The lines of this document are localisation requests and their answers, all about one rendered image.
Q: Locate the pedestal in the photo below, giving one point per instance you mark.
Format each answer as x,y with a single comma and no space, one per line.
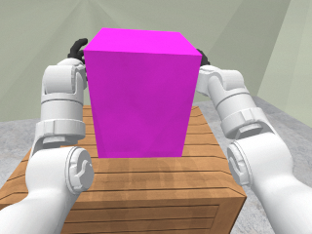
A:
192,194

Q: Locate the right robot forearm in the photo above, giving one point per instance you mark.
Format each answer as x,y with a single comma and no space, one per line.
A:
240,118

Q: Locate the robot right hand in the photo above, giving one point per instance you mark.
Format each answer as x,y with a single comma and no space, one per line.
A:
204,60

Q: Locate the carton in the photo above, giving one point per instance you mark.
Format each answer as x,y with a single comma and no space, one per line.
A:
141,85

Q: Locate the robot left hand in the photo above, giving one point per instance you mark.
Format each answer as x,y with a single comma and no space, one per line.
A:
75,53

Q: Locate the left robot forearm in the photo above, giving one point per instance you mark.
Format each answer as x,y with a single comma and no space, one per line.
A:
62,100

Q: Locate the robot right upper arm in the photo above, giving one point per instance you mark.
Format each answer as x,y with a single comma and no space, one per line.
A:
263,163

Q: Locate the robot left upper arm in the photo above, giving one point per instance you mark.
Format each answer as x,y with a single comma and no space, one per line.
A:
55,178

